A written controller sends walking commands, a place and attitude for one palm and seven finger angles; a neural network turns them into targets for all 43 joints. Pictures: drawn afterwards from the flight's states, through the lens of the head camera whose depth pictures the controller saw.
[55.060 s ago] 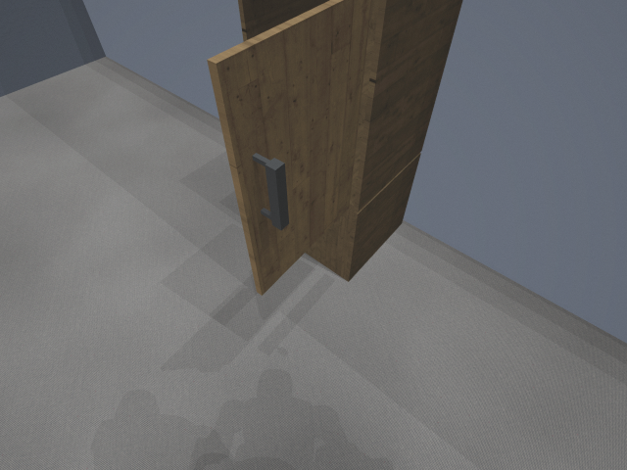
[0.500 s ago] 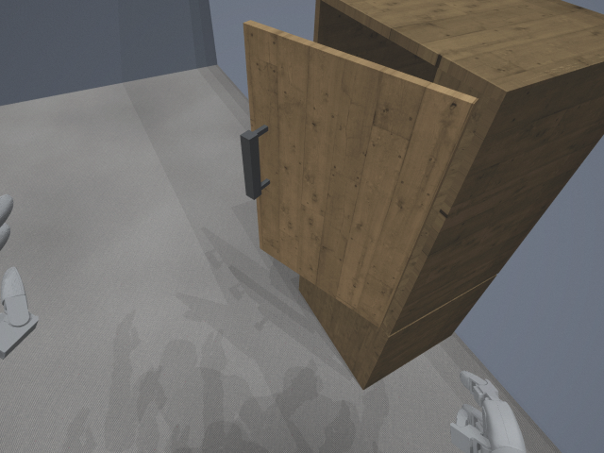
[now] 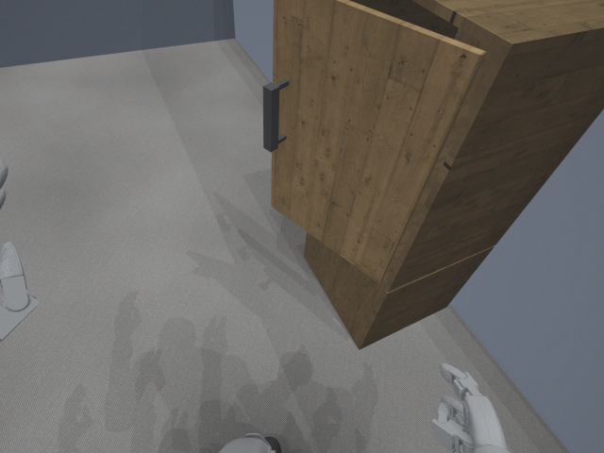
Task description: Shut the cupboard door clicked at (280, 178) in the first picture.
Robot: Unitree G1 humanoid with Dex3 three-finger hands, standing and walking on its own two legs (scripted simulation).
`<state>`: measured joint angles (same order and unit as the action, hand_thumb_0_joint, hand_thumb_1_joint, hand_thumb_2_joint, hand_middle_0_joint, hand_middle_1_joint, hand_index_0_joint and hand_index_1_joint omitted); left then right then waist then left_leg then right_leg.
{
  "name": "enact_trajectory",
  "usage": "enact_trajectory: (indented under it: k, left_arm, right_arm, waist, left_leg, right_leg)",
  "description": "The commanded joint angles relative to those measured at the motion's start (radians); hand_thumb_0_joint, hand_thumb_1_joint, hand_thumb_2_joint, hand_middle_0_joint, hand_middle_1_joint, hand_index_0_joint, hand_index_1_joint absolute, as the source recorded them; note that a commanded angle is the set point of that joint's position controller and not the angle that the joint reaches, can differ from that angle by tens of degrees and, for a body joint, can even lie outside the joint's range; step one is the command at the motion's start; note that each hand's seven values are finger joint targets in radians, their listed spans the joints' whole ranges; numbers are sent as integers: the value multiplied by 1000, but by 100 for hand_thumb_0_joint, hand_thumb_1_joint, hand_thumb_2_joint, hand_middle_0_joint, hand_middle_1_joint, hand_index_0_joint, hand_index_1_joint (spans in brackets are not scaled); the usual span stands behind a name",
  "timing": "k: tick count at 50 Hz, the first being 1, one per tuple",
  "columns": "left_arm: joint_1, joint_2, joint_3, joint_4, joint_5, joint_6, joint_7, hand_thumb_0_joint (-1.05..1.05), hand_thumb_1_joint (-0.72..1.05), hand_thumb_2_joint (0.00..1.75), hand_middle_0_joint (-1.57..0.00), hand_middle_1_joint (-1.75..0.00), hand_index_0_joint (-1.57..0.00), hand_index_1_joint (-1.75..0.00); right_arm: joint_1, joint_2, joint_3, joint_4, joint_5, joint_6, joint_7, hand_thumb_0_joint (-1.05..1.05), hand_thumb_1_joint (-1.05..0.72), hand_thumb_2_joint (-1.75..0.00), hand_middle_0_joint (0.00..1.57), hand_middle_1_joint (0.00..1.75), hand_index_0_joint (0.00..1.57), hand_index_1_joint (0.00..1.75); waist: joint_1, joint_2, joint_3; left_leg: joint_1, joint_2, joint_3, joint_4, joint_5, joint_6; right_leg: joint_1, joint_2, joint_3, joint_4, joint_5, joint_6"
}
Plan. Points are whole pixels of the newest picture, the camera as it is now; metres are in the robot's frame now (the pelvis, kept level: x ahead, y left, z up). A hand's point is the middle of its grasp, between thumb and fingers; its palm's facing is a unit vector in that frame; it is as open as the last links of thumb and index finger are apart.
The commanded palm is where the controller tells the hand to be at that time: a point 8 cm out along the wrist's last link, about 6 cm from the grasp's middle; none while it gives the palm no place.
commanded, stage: step back with the hand held close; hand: left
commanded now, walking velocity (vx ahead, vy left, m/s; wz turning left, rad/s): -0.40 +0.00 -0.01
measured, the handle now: (277, 115) +0.77 +0.10 +0.01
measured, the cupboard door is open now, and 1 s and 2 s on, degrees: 23 23 23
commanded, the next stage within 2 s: stop stepping back and stand still in 0.18 s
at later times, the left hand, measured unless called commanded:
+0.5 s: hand out of the picture +0.08 +0.28 +0.19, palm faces +0.42 -0.79 -0.44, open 7.4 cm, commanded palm +0.03 +0.31 +0.20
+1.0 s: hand out of the picture +0.09 +0.31 +0.17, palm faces +0.44 -0.83 -0.34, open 7.4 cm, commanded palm +0.00 +0.34 +0.20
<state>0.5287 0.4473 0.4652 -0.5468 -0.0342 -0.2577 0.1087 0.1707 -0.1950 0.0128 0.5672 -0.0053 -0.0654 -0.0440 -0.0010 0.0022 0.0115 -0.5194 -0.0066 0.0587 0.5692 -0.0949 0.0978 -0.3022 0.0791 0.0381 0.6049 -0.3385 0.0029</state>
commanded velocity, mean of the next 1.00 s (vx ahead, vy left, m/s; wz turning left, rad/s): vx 0.00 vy -0.02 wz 0.00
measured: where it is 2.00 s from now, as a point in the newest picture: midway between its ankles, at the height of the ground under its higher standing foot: outside the picture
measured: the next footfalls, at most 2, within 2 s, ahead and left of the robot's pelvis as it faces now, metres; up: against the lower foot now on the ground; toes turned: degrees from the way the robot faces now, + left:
left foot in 0.24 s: +0.05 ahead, +0.10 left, +0.00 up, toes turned +3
right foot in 0.54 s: -0.25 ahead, -0.09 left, +0.00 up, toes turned -2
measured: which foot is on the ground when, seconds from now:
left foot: down 0.00-0.08, up 0.10-0.22, down 0.24-0.74, up 0.76-0.88, down 0.90-1.00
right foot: down 0.00-0.26, up 0.28-0.52, down 0.54-0.96, up 0.98-1.00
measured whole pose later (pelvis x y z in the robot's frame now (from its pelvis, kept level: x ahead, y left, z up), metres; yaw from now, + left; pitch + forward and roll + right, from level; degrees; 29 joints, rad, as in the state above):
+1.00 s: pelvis -0.15 +0.05 -0.01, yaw -2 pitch -3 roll -1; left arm 0.38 0.41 0.43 -0.43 -0.04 -0.19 0.16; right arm 0.23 -0.23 -0.02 0.65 0.01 -0.08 -0.07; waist -0.03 -0.06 0.05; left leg -0.41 0.02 0.13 0.68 -0.21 0.09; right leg -0.16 0.01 0.02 0.91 -0.52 0.00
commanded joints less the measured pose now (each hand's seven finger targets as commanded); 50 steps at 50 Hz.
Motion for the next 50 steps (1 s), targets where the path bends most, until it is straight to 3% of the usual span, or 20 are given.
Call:
enact_trajectory:
  k: [1, 4, 7, 11, 13, 14, 16, 24, 27, 32, 35, 37, 38, 41, 43, 45, 46, 47, 49, 50]
  left_arm:
    - [-5, 176, 140, -162, -25, -57, 36, 0, 90, 90, -20, -30, -20, -30]
    - [-26, 190, 106, -165, -22, -47, 57, 0, 90, 90, -20, -30, -20, -30]
    - [-43, 193, 86, -137, -4, -28, 76, 0, 90, 90, -20, -30, -20, -30]
    - [-138, 193, 55, -155, 6, -32, 77, 0, 90, 90, -20, -30, -20, -30]
    - [-156, 212, 98, -194, 21, -56, 72, 0, 90, 90, -20, -30, -20, -30]
    - [-116, 216, 115, -179, 12, -66, 62, 0, 90, 90, -20, -30, -20, -30]
    - [-25, 185, 139, -182, 14, -54, 49, 0, 90, 90, -20, -30, -20, -30]
    - [26, 141, 74, -246, -22, 21, 55, 0, 90, 90, -20, -30, -20, -30]
    - [-26, 201, 122, -178, -23, 38, 71, 0, 90, 90, -20, -30, -20, -30]
    - [-65, 208, 116, -161, -44, 55, 64, 0, 90, 90, -20, -30, -20, -30]
    - [-71, 184, 82, -122, -37, 63, 57, 0, 90, 90, -20, -30, -20, -30]
    - [-162, 215, 82, -94, -17, 59, 62, 0, 90, 90, -20, -30, -20, -30]
    - [-228, 200, 47, -66, -4, 46, 62, 0, 90, 90, -20, -30, -20, -30]
    - [-319, 177, 8, 26, 20, 6, 53, 0, 90, 90, -20, -30, -20, -30]
    - [-389, 180, -8, -3, 28, -12, 60, 0, 90, 90, -20, -30, -20, -30]
    - [-320, 182, 14, -69, 11, -7, 60, 0, 90, 90, -20, -30, -20, -30]
    - [-290, 196, 49, -141, 5, -11, 64, 0, 90, 90, -20, -30, -20, -30]
    - [-217, 194, 57, -156, 0, -19, 60, 0, 90, 90, -20, -30, -20, -30]
    - [-159, 220, 90, -297, -18, -40, 53, 0, 90, 90, -20, -30, -20, -30]
    - [-140, 218, 111, -335, -19, -45, 51, 0, 90, 90, -20, -30, -20, -30]
  right_arm:
    - [-78, -152, -74, -138, 4, -43, -16, 0, -90, -90, 20, 30, 20, 30]
    - [-47, -131, -77, -107, 3, -33, -12, 0, -90, -90, 20, 30, 20, 30]
    - [-35, -124, -75, -90, 2, -14, -14, 0, -90, -90, 20, 30, 20, 30]
    - [-53, -142, -54, -91, 8, -15, -37, 0, -90, -90, 20, 30, 20, 30]
    - [-75, -164, -71, -100, 3, -40, -53, 0, -90, -90, 20, 30, 20, 30]
    - [-53, -144, -83, -97, 6, -55, -46, 0, -90, -90, 20, 30, 20, 30]
    - [-38, -163, -92, -119, -5, -74, -31, 0, -90, -90, 20, 30, 20, 30]
    - [0, -134, -48, -94, 3, -98, -21, 0, -90, -90, 20, 30, 20, 30]
    - [6, -130, -42, -59, -10, -83, -29, 0, -90, -90, 20, 30, 20, 30]
    - [-57, -119, -41, -84, 26, -59, -42, 0, -90, -90, 20, 30, 20, 30]
    - [-86, -112, -27, -92, 19, -24, -47, 0, -90, -90, 20, 30, 20, 30]
    - [-104, -118, -32, -73, 14, -7, -50, 0, -90, -90, 20, 30, 20, 30]
    - [-104, -123, -34, -65, 13, -7, -49, 0, -90, -90, 20, 30, 20, 30]
    - [-77, -127, -27, -58, 18, -29, -43, 0, -90, -90, 20, 30, 20, 30]
    - [-68, -130, -39, -51, 18, -45, -49, 0, -90, -90, 20, 30, 20, 30]
    - [-13, -156, -56, -58, 19, -65, -54, 0, -90, -90, 20, 30, 20, 30]
    - [-6, -173, -70, -81, 17, -73, -50, 0, -90, -90, 20, 30, 20, 30]
    - [8, -154, -70, -89, 18, -90, -35, 0, -90, -90, 20, 30, 20, 30]
    - [-2, -126, -62, -95, -5, -106, -9, 0, -90, -90, 20, 30, 20, 30]
    - [-13, -130, -72, -90, -2, -107, -3, 0, -90, -90, 20, 30, 20, 30]
  waist:
    - [-9, 32, -137]
    - [-21, -126, -161]
    - [-34, -140, -133]
    - [-33, 43, 3]
    - [-3, 269, -50]
    - [5, 244, -140]
    - [8, 300, -202]
    - [-16, 184, -168]
    - [-20, 104, -211]
    - [-10, -73, -233]
    - [-22, 39, -38]
    - [-15, -81, 150]
    - [-13, -152, 265]
    - [-15, -94, 362]
    - [-22, -15, 281]
    - [-43, 137, 47]
    - [-24, 298, -87]
    - [-8, 347, -166]
    - [-8, 151, -256]
    - [-3, 69, -247]
  left_leg:
    - [-45, 116, -164, -162, -481, -68]
    - [240, 22, -77, 160, -278, -117]
    - [199, -2, -76, 294, -275, -114]
    - [154, 47, -116, -133, -176, -84]
    - [-59, 233, -289, -279, -4, -12]
    - [-14, 273, -277, -291, -1, 4]
    - [-174, 343, -380, -431, -590, 49]
    - [221, 138, -182, -336, -436, -121]
    - [363, 92, -83, -137, -170, -119]
    - [424, 66, -17, -16, -42, -56]
    - [321, 80, -37, 4, -208, -71]
    - [128, 58, -9, 267, -227, -107]
    - [10, 58, -24, 423, -215, -114]
    - [-105, 99, -14, 357, -183, -105]
    - [95, 72, 7, 162, -151, -90]
    - [394, 9, 2, -59, 79, -58]
    - [549, 138, -172, -71, 338, 0]
    - [637, 276, -359, -90, 554, 78]
    - [498, 345, -468, -230, 245, 39]
    - [421, 329, -395, -271, 41, 23]
  right_leg:
    - [76, -126, 157, -152, -42, -80]
    - [-231, -326, 324, -335, -62, -147]
    - [-228, -378, 305, -335, 180, -155]
    - [-179, -179, 110, -178, 143, -44]
    - [83, -17, 1, 77, 193, 14]
    - [122, -8, 9, 142, 59, 11]
    - [245, 11, 3, 355, -50, 22]
    - [142, 4, -86, -258, -93, -36]
    - [37, -113, -5, -324, 3, -77]
    - [18, -155, -16, -210, 274, 3]
    - [-134, -178, 42, -301, -193, -55]
    - [-239, -318, 275, -491, -486, -162]
    - [-261, -383, 335, -546, -468, -218]
    - [-115, -339, 187, -459, 29, -195]
    - [-81, -305, 62, -254, 339, -162]
    - [-15, -194, -45, 59, 518, -65]
    - [-57, -105, -84, 242, 377, -3]
    - [-129, -46, -50, 390, -31, 6]
    - [-59, -52, 38, 490, -206, -12]
    - [-30, -68, 27, 440, -196, -7]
